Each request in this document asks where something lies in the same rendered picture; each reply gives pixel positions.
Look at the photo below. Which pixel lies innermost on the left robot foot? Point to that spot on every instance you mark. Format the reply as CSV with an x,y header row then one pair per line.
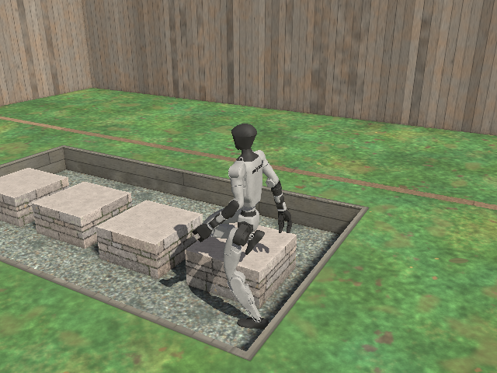
x,y
250,323

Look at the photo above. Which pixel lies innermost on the left robot upper arm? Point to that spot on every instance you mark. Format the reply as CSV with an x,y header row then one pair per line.
x,y
236,173

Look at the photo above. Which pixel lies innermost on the robot left hand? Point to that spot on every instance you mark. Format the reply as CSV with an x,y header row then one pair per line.
x,y
203,231

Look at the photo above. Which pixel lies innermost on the right robot upper arm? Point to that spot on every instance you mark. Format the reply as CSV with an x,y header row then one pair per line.
x,y
267,169

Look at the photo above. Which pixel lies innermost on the left robot forearm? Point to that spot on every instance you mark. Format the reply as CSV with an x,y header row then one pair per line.
x,y
228,212

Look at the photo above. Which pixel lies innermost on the robot right hand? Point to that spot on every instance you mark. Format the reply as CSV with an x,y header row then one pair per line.
x,y
284,216

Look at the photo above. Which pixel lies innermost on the left robot shin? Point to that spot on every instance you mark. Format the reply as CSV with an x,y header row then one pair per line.
x,y
244,296

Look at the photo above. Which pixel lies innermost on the right robot forearm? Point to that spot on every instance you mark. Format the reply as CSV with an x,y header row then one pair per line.
x,y
278,197

